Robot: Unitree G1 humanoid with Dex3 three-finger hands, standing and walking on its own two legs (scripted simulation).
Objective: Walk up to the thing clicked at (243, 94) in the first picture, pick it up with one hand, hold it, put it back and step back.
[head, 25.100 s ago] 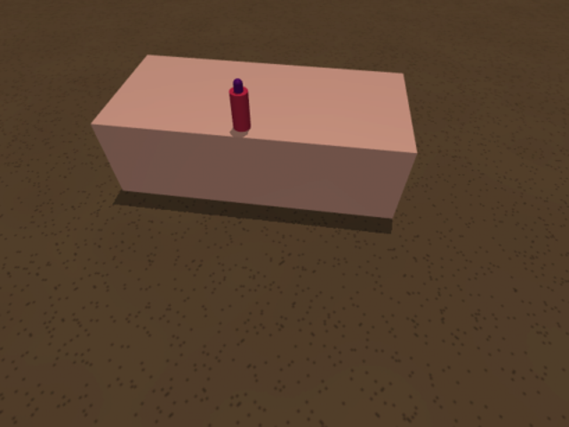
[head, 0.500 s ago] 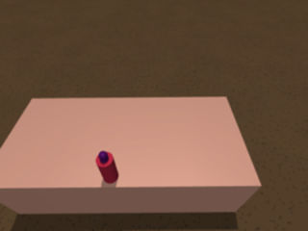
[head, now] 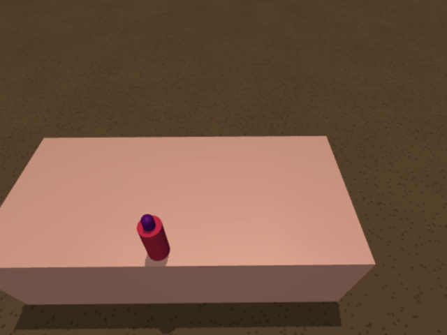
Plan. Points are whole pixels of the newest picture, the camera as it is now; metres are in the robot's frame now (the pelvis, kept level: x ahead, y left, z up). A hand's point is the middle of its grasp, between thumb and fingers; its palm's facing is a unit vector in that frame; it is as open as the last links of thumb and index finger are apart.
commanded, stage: home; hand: left
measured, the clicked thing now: (153, 235) +0.46 +0.22 -0.28
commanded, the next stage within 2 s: stand in 0.36 s
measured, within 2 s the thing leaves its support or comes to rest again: neither
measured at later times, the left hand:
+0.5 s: hand out of the picture +0.09 +0.25 -0.15, palm faces -0.03 -0.93 -0.36, open 17.5 cm
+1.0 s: hand out of the picture +0.08 +0.25 -0.16, palm faces -0.04 -0.94 -0.35, open 8.2 cm
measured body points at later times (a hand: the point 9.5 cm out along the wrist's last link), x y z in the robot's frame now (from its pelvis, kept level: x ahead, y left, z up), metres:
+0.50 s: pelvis +0.02 +0.00 +0.00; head +0.02 -0.01 +0.45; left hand +0.10 +0.30 -0.13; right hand +0.10 -0.30 -0.13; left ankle +0.05 +0.13 -0.74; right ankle -0.02 -0.15 -0.74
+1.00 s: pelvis +0.02 -0.01 +0.00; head +0.04 -0.01 +0.45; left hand +0.09 +0.29 -0.13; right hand +0.09 -0.31 -0.13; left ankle +0.05 +0.13 -0.74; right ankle -0.02 -0.15 -0.74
